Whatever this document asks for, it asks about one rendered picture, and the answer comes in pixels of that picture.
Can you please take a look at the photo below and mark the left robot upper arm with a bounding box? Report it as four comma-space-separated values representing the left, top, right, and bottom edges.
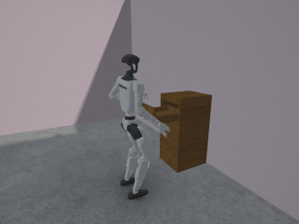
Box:
109, 76, 123, 101

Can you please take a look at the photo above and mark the robot left hand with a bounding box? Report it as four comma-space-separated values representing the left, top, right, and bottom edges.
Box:
143, 93, 149, 100

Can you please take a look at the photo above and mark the robot right hand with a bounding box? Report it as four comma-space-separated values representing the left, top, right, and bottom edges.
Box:
157, 123, 170, 137

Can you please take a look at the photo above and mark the right robot forearm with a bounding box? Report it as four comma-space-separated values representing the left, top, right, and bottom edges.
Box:
138, 107, 162, 128

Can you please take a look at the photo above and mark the cabinet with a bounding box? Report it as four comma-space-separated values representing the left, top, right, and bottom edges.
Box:
160, 91, 212, 173

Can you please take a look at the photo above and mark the right robot upper arm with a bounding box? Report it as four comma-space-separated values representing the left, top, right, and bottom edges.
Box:
133, 81, 145, 116

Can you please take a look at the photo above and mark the drawer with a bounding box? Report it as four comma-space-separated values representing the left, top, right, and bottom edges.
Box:
139, 103, 179, 123

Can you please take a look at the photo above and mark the robot right shin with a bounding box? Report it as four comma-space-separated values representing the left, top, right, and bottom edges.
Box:
133, 160, 150, 194

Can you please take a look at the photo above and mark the robot left thigh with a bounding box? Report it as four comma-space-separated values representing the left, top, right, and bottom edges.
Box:
121, 124, 139, 158

